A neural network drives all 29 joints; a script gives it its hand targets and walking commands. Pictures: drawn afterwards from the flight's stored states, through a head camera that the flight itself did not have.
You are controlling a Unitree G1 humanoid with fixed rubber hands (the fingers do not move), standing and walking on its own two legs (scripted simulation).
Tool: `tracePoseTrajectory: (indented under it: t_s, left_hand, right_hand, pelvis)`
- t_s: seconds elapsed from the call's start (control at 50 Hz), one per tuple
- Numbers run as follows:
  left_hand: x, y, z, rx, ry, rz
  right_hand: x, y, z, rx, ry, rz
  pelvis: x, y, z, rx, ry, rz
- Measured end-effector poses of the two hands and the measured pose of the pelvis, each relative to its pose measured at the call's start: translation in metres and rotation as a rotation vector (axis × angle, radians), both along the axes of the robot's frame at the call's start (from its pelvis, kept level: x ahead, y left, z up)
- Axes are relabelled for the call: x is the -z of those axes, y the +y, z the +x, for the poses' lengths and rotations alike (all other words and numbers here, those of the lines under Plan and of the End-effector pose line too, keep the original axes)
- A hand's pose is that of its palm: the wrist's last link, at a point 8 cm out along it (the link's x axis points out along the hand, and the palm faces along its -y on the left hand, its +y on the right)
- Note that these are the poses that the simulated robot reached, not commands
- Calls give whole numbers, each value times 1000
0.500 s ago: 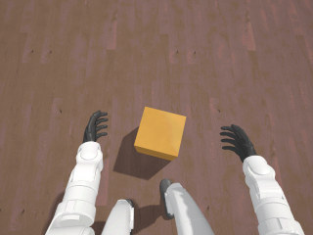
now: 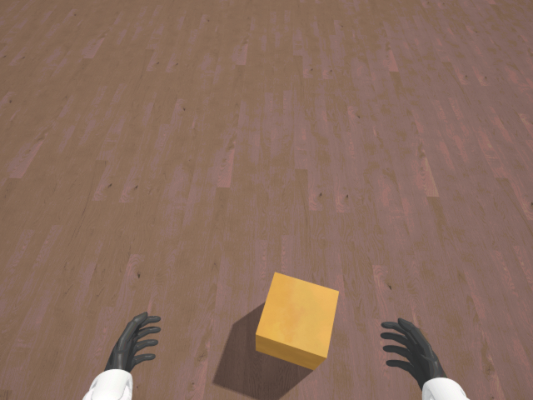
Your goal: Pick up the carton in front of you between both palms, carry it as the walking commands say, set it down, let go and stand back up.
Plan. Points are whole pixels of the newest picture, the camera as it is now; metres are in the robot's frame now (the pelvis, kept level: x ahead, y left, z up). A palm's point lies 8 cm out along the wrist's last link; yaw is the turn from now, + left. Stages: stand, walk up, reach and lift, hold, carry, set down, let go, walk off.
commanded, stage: let go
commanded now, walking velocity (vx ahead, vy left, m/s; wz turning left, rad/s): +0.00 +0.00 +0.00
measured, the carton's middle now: (294, 322) +0.38 -0.11 -0.65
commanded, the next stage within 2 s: stand in 0.46 s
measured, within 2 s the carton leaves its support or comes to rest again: neither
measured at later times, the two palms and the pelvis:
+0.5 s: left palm (116, 382) +0.16 +0.22 -0.06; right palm (449, 390) +0.14 -0.26 -0.07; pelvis -0.01 -0.01 +0.00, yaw -1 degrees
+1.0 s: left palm out of the picture +0.10 +0.25 -0.08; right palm out of the picture +0.12 -0.33 -0.11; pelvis +0.00 -0.05 +0.00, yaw +3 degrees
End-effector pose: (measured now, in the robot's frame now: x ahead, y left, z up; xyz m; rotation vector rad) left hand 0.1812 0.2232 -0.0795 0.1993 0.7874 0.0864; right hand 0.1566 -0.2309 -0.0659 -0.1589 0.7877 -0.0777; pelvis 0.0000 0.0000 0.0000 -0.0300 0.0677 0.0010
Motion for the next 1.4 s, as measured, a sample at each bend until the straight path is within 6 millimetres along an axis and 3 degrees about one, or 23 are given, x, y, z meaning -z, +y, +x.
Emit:
tracePoseTrajectory:
  t_s: [0.12, 0.24, 0.42, 0.52, 0.7, 0.84, 1.04, 1.4]
  left_hand:
    - [-11, 29, -19, -22, 9, 0]
    - [-12, 33, -22, -31, -1, -17]
    - [-13, 12, -14, -15, -34, -7]
    - [-13, -3, -26, -1, -10, 24]
    - [-9, 32, -79, -74, 123, 217]
    - [-6, 38, -92, -132, 174, 228]
    - [7, 31, -84, -155, 208, 174]
    - [8, 48, -97, -177, 259, 179]
  right_hand:
    - [0, 17, 12, -10, -15, 1]
    - [-1, 18, 11, 6, -2, -14]
    - [-2, -15, -7, 72, 17, -58]
    - [7, -32, -24, 71, 45, -64]
    - [36, -76, -43, -14, 112, -141]
    - [42, -96, -45, -41, 172, -176]
    - [40, -98, -35, -48, 206, -211]
    - [39, -91, -37, -41, 216, -217]
  pelvis:
    - [-2, 16, 8, 0, -43, -6]
    - [-1, 20, 8, 1, -69, -7]
    - [1, 5, 0, 13, -68, 5]
    - [2, -10, -10, 9, -74, 14]
    - [6, -35, -18, -26, -61, 33]
    - [5, -45, -11, -48, -60, 30]
    - [3, -45, 0, -57, -69, 26]
    - [0, -36, -4, -52, -96, 31]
